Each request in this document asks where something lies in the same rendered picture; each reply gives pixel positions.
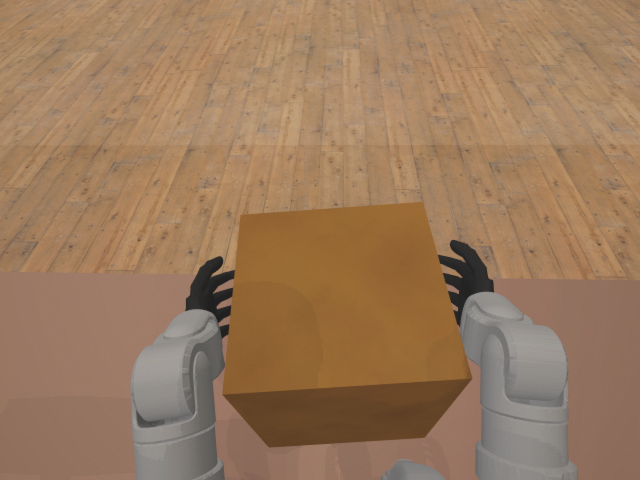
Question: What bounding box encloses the robot left hand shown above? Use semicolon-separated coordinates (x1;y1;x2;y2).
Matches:
185;256;235;338

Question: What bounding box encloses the robot right hand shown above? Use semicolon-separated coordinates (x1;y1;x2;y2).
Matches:
438;240;494;327

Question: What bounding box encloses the robot right shin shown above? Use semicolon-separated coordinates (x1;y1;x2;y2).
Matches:
391;459;413;469

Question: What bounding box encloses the carton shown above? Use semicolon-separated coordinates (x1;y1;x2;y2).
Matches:
222;202;473;448

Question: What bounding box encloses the robot right forearm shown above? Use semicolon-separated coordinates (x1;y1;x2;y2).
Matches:
460;292;578;480

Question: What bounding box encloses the robot left forearm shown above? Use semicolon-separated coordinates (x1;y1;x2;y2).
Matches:
130;309;225;480

